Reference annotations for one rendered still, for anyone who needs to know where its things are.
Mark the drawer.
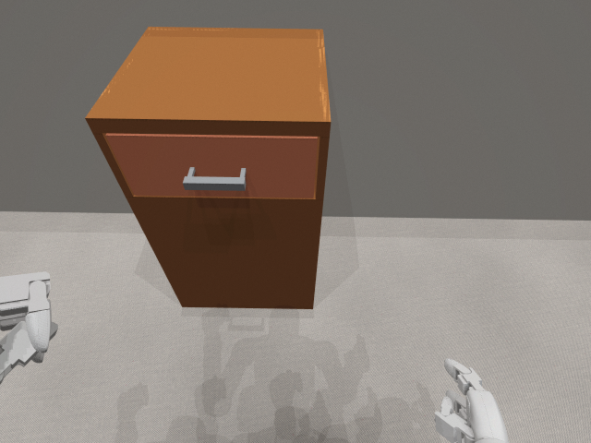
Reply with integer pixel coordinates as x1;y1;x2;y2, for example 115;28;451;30
106;133;318;198

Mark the right robot hand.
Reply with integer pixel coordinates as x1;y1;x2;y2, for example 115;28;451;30
435;358;509;443

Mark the cabinet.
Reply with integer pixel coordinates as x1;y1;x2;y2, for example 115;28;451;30
85;27;331;309

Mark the left robot hand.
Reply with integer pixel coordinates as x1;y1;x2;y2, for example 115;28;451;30
0;271;58;384

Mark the handle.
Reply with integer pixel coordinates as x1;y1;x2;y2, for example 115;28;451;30
183;167;246;191

